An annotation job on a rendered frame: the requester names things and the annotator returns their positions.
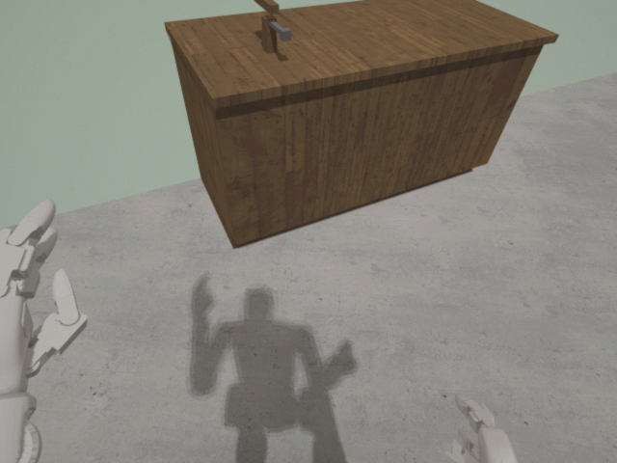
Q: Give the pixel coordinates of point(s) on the tap lever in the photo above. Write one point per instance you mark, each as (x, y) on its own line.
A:
(285, 33)

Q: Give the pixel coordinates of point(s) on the counter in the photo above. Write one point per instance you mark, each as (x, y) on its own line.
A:
(369, 100)

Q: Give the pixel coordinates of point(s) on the robot left forearm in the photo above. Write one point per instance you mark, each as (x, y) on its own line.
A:
(20, 440)

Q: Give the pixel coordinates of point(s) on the right robot hand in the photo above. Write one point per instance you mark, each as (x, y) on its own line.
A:
(492, 444)

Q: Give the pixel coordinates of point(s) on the left robot hand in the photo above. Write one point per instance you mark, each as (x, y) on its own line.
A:
(22, 253)

